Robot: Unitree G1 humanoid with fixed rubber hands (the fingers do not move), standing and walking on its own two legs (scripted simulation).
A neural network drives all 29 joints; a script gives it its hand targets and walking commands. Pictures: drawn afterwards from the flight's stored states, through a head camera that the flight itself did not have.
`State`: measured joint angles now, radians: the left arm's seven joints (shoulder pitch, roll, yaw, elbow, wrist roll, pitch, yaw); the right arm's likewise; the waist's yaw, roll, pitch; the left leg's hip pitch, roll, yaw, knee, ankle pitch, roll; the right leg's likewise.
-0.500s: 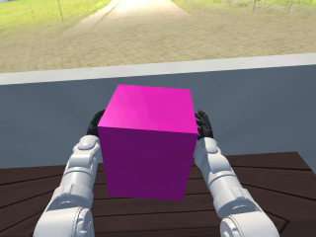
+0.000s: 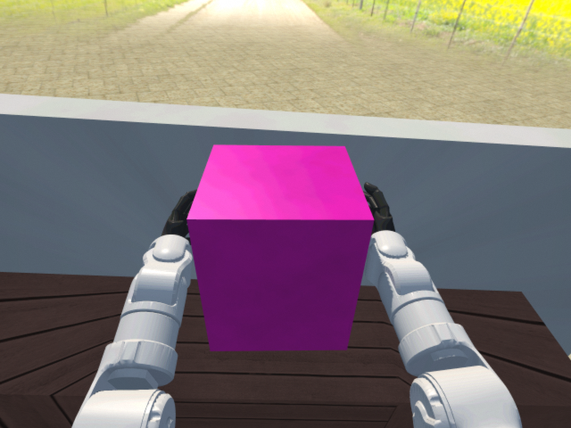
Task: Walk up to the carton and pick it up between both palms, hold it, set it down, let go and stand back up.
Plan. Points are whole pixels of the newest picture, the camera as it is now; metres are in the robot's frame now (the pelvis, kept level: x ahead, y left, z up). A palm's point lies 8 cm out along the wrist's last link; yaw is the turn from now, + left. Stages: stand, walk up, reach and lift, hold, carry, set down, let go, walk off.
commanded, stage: reach and lift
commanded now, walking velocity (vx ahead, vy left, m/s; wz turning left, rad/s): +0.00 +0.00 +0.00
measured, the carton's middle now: (279, 246) +0.38 +0.01 +0.11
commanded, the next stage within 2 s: hold in 0.42 s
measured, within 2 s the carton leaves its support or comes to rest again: neither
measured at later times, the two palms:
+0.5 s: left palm (188, 224) +0.38 +0.14 +0.15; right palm (387, 218) +0.38 -0.16 +0.17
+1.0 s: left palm (173, 221) +0.34 +0.15 +0.19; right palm (394, 215) +0.35 -0.15 +0.20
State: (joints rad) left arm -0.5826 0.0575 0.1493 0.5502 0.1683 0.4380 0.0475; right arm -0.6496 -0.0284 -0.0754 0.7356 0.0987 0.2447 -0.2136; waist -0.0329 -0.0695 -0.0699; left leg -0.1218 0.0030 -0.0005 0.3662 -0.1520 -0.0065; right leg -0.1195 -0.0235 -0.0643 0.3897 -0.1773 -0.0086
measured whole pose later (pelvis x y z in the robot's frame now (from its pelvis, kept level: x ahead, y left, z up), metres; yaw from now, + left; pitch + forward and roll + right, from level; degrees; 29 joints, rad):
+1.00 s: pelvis -0.01 -0.01 +0.00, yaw +0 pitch -8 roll +0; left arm -0.56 0.00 0.23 0.20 0.28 0.66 0.01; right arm -0.69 -0.04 -0.04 0.58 0.14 0.33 -0.20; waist -0.06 -0.07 -0.03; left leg -0.08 0.02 0.00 0.36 -0.14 -0.02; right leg -0.08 -0.01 -0.06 0.39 -0.17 -0.02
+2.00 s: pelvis +0.00 -0.01 +0.00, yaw +0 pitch -8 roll +0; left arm -0.50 -0.01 0.21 0.11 0.28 0.69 -0.01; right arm -0.60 -0.02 -0.04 0.47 0.19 0.35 -0.22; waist -0.06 -0.07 0.01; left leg -0.07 0.02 0.00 0.38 -0.17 -0.02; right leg -0.06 0.00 -0.06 0.39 -0.19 -0.02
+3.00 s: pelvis +0.00 -0.01 +0.00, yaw +0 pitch -10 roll +0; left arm -0.49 -0.02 0.23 0.08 0.30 0.69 -0.03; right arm -0.60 0.00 -0.04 0.44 0.15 0.36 -0.21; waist -0.08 -0.07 0.02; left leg -0.03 0.02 -0.01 0.36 -0.16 -0.02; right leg -0.03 0.00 -0.06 0.39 -0.19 -0.02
